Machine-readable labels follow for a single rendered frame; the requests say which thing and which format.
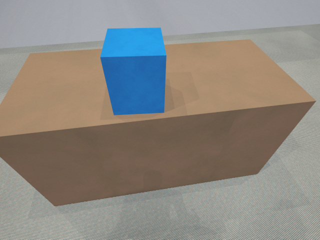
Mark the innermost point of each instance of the pedestal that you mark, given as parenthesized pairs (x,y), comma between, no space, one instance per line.
(227,108)

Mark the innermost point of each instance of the carton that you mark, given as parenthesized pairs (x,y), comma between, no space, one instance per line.
(134,66)

